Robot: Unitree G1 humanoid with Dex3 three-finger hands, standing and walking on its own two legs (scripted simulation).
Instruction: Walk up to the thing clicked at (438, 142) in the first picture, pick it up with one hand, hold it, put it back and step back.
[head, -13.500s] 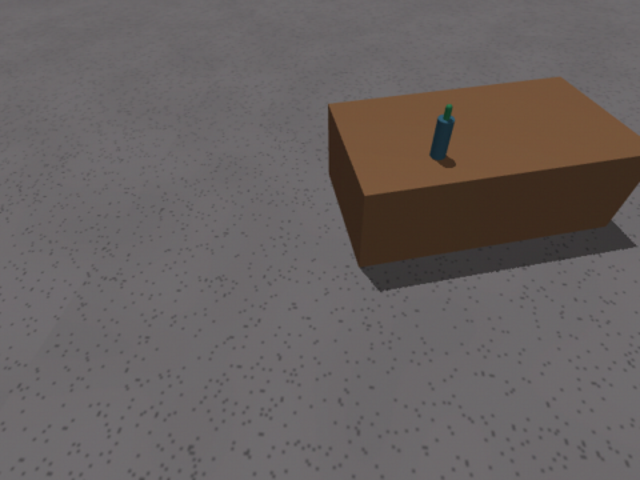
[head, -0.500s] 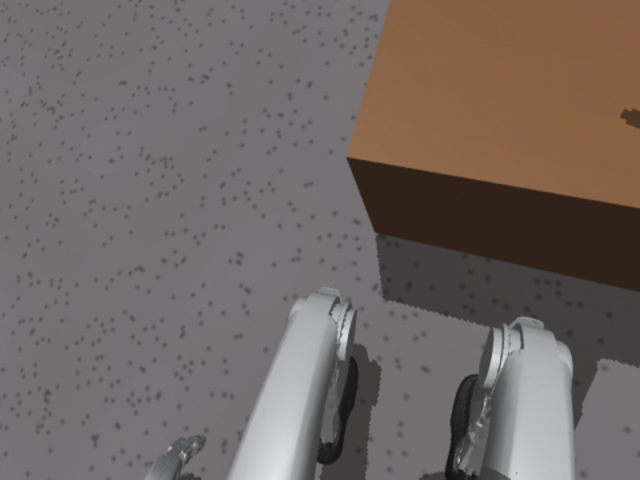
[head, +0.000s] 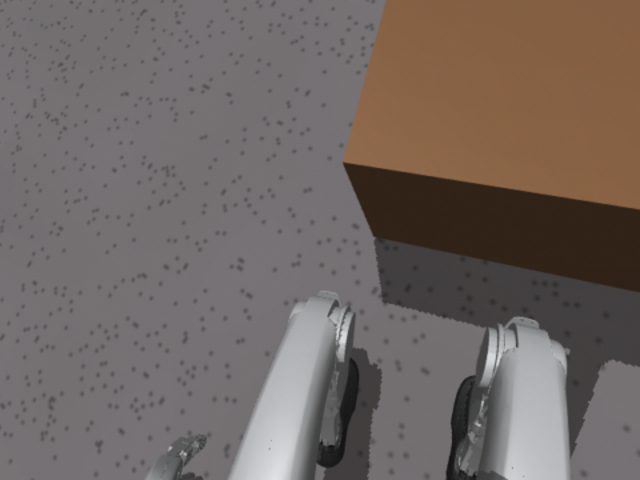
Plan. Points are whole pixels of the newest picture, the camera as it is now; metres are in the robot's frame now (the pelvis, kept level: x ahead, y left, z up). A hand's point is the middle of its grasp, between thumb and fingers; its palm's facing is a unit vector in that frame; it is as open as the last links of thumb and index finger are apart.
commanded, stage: settle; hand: right
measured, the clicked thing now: out of the picture +0.57 -0.29 +0.06
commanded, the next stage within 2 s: lift in 0.90 s
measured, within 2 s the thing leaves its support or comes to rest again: neither
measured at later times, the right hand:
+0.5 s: hand out of the picture +0.58 -0.29 +0.10, palm faces +0.29 +0.96 -0.04, open 8.2 cm
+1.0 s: hand out of the picture +0.59 -0.29 +0.13, palm faces +0.30 +0.95 -0.03, open 8.2 cm
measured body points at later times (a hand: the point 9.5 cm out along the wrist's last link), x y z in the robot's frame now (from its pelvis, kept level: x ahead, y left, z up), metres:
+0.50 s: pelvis +0.01 +0.00 +0.06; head +0.24 -0.05 +0.44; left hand +0.06 +0.27 -0.05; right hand +0.55 -0.34 +0.11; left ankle +0.08 +0.12 -0.40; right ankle +0.08 -0.13 -0.40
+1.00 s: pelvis +0.02 +0.00 +0.09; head +0.24 -0.05 +0.48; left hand +0.07 +0.26 -0.02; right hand +0.57 -0.34 +0.14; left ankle +0.08 +0.12 -0.40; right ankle +0.08 -0.13 -0.40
